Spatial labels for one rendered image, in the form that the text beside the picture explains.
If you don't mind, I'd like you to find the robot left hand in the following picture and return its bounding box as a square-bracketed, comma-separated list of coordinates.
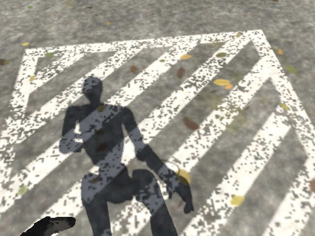
[20, 216, 76, 236]

